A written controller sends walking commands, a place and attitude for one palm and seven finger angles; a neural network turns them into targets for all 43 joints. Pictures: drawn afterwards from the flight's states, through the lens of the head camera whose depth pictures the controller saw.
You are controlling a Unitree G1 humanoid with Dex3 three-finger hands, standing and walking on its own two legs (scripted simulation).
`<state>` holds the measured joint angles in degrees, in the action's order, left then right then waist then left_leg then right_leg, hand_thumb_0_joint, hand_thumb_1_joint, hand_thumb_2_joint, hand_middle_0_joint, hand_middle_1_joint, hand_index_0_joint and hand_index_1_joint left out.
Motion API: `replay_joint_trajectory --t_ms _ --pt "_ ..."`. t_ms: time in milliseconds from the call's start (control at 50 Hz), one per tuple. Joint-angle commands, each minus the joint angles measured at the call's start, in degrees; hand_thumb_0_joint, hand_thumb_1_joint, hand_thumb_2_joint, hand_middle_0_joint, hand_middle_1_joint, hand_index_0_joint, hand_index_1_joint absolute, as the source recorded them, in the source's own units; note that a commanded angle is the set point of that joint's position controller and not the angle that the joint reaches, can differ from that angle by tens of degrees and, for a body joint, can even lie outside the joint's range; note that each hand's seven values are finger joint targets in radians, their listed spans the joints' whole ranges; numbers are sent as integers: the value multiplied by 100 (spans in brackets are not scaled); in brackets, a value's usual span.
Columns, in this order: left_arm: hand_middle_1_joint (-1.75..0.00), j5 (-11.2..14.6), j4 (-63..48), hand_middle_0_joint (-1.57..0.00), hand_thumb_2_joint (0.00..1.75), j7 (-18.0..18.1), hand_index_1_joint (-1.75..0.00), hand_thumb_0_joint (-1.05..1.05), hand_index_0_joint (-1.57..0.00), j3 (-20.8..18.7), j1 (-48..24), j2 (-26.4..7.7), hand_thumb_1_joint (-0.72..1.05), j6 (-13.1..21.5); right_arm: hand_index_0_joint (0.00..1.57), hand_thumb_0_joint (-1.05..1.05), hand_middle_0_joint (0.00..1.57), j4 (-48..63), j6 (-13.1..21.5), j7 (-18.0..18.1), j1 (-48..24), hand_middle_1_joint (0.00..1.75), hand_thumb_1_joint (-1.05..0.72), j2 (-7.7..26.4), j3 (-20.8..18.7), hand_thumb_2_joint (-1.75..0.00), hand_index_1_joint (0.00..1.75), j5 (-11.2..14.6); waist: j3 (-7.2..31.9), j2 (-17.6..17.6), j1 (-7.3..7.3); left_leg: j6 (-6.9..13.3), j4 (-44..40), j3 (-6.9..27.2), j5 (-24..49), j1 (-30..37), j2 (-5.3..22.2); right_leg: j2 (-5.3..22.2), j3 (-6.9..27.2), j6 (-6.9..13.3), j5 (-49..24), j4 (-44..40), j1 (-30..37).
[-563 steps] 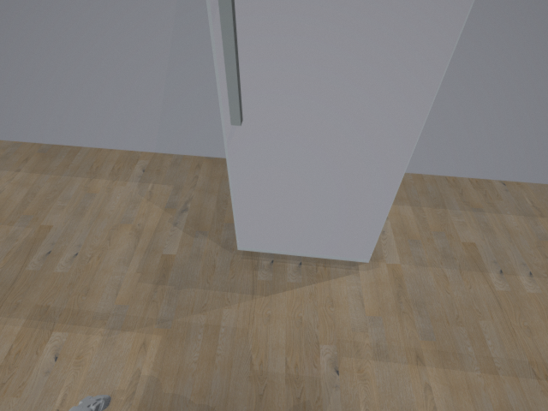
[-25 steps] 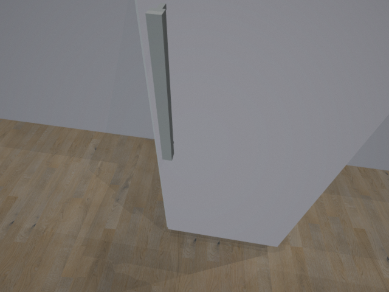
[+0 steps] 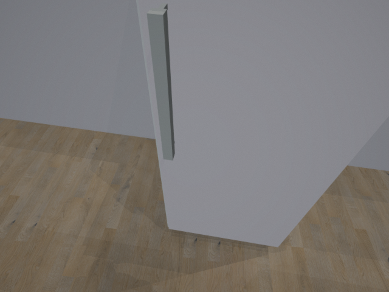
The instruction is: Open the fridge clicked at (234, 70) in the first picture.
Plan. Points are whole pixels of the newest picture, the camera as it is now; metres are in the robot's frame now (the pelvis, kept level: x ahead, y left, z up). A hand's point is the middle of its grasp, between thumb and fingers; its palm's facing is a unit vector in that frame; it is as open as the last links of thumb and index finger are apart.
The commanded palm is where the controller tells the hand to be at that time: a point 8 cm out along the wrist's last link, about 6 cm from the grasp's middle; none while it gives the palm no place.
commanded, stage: look again from close up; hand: left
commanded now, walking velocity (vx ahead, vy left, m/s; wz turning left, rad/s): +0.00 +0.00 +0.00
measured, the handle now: (167, 97) +0.49 +0.10 +0.15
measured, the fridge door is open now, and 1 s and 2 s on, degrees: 0 0 0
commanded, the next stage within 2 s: raise the hand to about handle height in 0.50 s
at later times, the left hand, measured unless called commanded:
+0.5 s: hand out of the picture +0.06 +0.24 -0.16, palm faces -0.02 -0.95 -0.32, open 7.4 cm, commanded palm none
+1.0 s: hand (72, 280) +0.15 +0.24 -0.03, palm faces -0.03 -1.00 -0.03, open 8.5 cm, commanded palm +0.13 +0.29 -0.01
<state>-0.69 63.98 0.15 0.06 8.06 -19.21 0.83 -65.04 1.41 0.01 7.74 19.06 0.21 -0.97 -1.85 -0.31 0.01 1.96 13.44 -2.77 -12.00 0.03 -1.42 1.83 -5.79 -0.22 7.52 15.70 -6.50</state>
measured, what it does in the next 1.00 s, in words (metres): lowers itself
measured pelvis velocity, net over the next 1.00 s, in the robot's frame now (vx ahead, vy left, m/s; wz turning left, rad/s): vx -0.05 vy -0.02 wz -0.01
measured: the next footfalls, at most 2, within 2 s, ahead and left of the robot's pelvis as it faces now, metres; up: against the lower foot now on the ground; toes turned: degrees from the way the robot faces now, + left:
none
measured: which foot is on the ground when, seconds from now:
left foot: down 0.00-1.00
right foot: down 0.00-1.00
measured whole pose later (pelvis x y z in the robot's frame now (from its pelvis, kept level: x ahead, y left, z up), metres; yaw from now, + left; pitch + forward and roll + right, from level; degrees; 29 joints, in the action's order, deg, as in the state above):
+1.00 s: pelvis -0.05 -0.02 -0.07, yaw +0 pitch +8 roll +0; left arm 26.3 22.3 -39.7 -24.6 14.8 -19.2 28.8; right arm -31.0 17.1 1.5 11.0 15.9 0.1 2.2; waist 3.3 -0.6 1.4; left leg 1.2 57.5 -2.5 -29.2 -36.7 1.0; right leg 2.2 -5.6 2.1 22.2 55.5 -41.9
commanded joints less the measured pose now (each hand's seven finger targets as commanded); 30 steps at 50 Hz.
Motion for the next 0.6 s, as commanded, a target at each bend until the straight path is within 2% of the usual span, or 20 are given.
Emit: replay_joint_trajectory --t_ms 0,100,240,560,580 --pt "-30 -16 -307 -20 90 84 -30 0 -20 -232 -174 -1146 90 127 20 0 20 328 105 96 -142 30 -90 1208 -197 -90 30 28 251 26 21 -96 -241 660 1212 -476 985 744 747 158 -1041 -73 467" --pt "-30 -19 -300 -20 90 82 -30 0 -20 -232 -177 -1154 90 123 20 0 20 329 102 93 -149 30 -90 1197 -198 -90 30 31 233 26 26 -92 -264 669 1097 -497 979 740 756 154 -934 -104 463" --pt "-30 -16 -290 -20 90 91 -30 0 -20 -233 -164 -1161 90 133 20 0 20 322 109 103 -113 30 -90 1209 -196 -90 30 32 343 24 17 -104 -215 647 1396 -424 997 748 738 165 -1229 -43 536" --pt "-30 -18 -293 -20 90 88 -30 0 -20 -249 -170 -1158 90 125 20 0 20 340 107 108 -103 30 -90 1201 -195 -90 30 30 267 26 27 -118 -252 677 1310 -457 987 753 712 161 -1094 -84 525" --pt "-30 -27 -236 -20 90 269 -30 0 -20 -102 480 -288 90 238 20 0 20 623 160 19 75 30 -90 487 -86 -90 30 86 125 507 17 -143 740 205 1454 -880 1081 782 839 71 -1897 693 85"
